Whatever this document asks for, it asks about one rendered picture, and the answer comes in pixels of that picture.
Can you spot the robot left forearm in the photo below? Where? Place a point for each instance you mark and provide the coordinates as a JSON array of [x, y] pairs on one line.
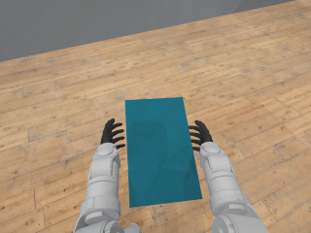
[[102, 188]]

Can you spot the left robot upper arm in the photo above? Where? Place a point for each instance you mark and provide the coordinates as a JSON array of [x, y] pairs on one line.
[[106, 226]]

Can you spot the right robot hand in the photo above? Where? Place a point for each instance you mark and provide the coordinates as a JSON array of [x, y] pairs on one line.
[[203, 135]]

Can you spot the robot right forearm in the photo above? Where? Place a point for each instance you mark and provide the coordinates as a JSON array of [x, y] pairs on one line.
[[226, 195]]

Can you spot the carton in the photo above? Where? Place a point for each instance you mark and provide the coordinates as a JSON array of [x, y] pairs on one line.
[[160, 160]]

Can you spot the right robot upper arm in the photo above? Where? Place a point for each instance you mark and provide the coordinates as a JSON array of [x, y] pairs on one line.
[[231, 223]]

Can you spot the left robot hand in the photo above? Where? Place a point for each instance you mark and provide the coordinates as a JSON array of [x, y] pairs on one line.
[[107, 134]]

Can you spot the robot left shin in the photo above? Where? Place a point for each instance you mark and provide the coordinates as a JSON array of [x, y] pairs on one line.
[[134, 225]]

